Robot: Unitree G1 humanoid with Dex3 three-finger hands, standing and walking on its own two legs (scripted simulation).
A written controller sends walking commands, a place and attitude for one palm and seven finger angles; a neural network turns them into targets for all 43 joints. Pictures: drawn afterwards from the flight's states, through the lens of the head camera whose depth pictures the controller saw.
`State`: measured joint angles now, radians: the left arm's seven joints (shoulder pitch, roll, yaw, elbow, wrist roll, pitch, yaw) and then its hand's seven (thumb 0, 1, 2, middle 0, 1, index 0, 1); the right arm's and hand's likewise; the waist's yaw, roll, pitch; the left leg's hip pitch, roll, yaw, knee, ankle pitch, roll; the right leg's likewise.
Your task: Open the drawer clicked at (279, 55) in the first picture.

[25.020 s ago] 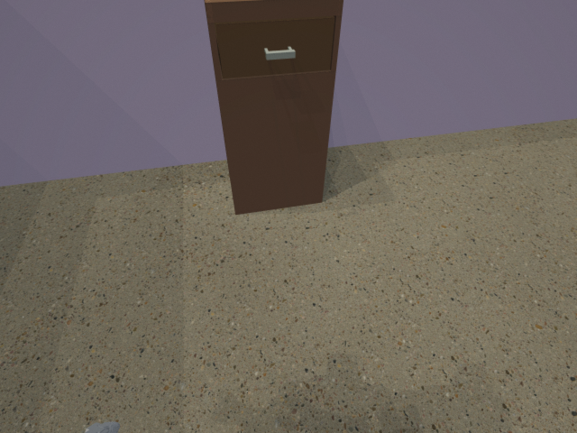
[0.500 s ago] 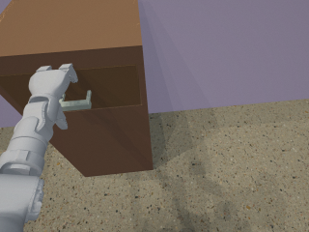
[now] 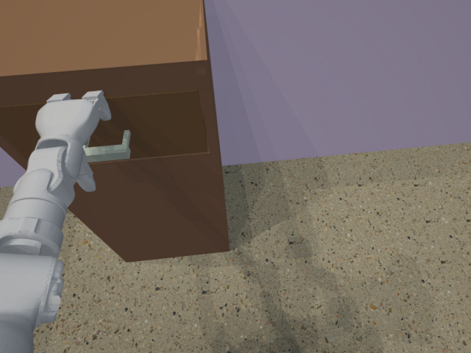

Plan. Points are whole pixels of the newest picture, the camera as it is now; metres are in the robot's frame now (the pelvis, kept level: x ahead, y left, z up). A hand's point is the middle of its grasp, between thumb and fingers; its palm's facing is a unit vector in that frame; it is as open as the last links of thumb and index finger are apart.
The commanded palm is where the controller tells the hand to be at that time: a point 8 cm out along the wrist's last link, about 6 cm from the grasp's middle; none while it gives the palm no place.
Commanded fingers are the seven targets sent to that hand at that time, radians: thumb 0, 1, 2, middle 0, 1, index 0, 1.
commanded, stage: re-aim the fingers above the handle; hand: left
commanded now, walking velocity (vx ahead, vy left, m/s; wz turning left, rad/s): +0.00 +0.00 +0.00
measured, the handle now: (104, 145) +0.50 +0.27 +0.03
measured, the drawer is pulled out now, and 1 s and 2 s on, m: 0.00 0.00 0.00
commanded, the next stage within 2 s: lower the fingers behind the handle in 1.66 s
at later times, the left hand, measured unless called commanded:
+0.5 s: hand (95, 148) +0.46 +0.25 +0.07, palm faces -0.05 -0.02 -1.00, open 13.8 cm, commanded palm +0.45 +0.26 +0.14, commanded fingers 0.00 -0.50 0.30 -0.30 -1.20 -0.30 -1.20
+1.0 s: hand (72, 144) +0.45 +0.28 +0.09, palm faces -0.05 +0.02 -1.00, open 13.7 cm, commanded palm +0.44 +0.27 +0.14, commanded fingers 0.00 -0.50 0.30 -0.30 -1.20 -0.30 -1.20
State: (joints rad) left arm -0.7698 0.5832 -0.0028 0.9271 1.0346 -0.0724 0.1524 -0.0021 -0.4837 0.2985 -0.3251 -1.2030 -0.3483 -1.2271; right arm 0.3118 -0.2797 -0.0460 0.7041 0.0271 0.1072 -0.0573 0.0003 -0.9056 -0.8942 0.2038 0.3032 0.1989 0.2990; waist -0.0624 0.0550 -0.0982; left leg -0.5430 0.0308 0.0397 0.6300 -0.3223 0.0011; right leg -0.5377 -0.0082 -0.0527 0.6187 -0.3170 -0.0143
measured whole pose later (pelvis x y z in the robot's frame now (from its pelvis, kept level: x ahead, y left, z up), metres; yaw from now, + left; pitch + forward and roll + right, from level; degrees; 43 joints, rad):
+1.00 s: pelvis -0.01 +0.01 +0.00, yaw -1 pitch +13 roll +0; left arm -0.77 0.60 0.00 0.95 1.04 -0.05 0.14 0.00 -0.48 0.30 -0.33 -1.20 -0.35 -1.21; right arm 0.33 -0.27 -0.04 0.70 0.03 0.09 -0.06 0.00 -0.90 -0.89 0.21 0.30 0.20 0.30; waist -0.06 0.05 -0.10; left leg -0.53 0.03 0.06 0.62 -0.31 0.01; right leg -0.53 -0.01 -0.03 0.60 -0.30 0.00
